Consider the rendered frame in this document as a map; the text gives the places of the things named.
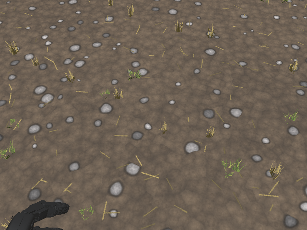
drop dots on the left robot hand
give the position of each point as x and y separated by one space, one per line
37 212

